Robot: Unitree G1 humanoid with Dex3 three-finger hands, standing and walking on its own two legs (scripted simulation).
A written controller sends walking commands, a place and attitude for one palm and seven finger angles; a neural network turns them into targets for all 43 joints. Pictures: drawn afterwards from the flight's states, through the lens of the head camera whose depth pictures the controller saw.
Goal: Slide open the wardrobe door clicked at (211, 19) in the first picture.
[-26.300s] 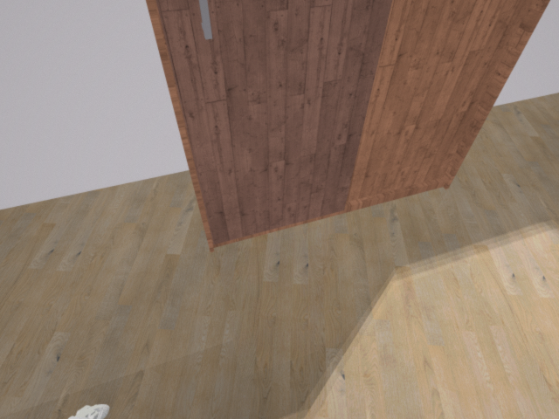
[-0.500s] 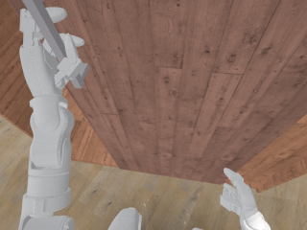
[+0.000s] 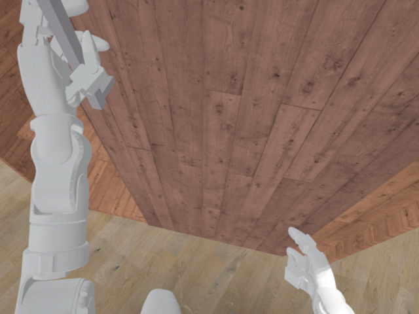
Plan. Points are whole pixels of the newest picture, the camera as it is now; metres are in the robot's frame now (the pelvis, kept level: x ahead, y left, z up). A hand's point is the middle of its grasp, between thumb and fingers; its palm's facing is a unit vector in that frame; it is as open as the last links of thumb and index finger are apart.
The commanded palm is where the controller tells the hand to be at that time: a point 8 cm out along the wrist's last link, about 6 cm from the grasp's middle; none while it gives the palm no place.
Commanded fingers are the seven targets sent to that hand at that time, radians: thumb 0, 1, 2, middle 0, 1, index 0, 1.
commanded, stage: step sideways, sliding the door along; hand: left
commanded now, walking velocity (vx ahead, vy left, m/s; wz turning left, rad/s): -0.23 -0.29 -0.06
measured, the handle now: (82, 45) +0.38 +0.27 +0.25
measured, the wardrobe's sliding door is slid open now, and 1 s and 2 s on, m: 0.44 0.44 0.44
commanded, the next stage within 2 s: stop walking and hold the door there in 0.18 s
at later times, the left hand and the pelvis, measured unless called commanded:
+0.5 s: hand (93, 67) +0.36 +0.25 +0.24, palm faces +0.58 -0.78 -0.23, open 5.9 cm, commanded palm +0.31 +0.27 +0.21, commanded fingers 0.00 0.90 0.90 -0.45 -1.40 -0.45 -1.40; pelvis +0.01 -0.08 +0.00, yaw -5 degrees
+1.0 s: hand (96, 68) +0.35 +0.24 +0.24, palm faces +0.57 -0.80 -0.18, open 5.9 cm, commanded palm +0.31 +0.26 +0.21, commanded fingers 0.00 0.90 0.90 -0.45 -1.40 -0.45 -1.40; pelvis -0.03 -0.07 +0.02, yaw -10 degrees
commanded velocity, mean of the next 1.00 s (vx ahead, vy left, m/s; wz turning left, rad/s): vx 0.00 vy -0.03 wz -0.02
